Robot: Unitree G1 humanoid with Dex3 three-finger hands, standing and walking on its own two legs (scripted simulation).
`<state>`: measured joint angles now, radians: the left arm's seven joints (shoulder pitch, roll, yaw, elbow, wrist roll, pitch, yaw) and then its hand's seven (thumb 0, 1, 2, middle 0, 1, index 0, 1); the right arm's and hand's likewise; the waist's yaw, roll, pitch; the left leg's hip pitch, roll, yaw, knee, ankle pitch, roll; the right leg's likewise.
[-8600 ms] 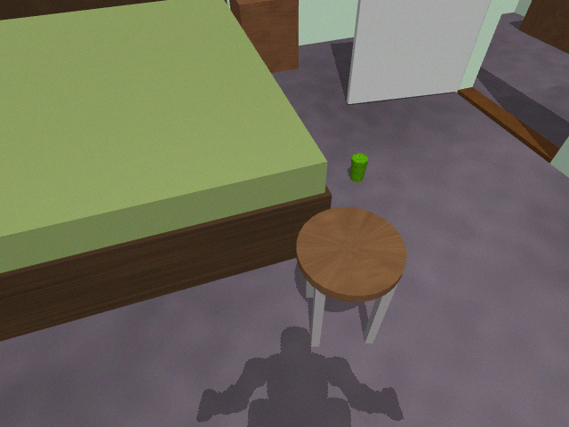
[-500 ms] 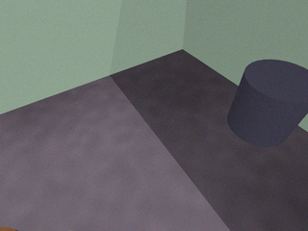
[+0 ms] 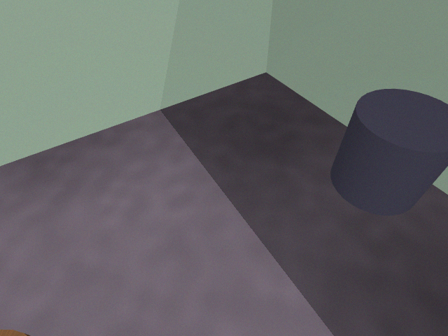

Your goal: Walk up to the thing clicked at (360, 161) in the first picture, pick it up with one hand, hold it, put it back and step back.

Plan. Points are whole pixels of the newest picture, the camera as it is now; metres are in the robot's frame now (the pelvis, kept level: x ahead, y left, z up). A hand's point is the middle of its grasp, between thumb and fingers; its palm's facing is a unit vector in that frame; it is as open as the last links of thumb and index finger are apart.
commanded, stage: stand
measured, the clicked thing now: out of the picture +0.07 +1.43 -0.71
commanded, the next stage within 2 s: none
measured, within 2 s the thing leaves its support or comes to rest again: neither
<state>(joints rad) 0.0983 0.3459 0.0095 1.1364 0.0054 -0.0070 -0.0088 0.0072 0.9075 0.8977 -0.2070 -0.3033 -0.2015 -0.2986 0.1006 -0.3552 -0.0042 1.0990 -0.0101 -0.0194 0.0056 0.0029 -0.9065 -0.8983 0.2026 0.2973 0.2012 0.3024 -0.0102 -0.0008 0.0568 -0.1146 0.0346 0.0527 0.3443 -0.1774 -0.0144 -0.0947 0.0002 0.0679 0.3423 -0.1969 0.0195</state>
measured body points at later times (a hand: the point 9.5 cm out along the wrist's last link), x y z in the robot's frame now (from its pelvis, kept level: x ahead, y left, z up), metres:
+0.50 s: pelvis +0.00 +0.00 +0.00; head +0.01 +0.00 +0.45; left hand +0.07 +0.30 -0.13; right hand +0.07 -0.30 -0.13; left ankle +0.01 +0.13 -0.75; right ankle +0.00 -0.13 -0.75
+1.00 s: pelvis +0.00 +0.01 +0.00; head +0.00 +0.01 +0.45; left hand +0.07 +0.31 -0.13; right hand +0.07 -0.29 -0.13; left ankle +0.01 +0.13 -0.75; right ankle +0.00 -0.13 -0.75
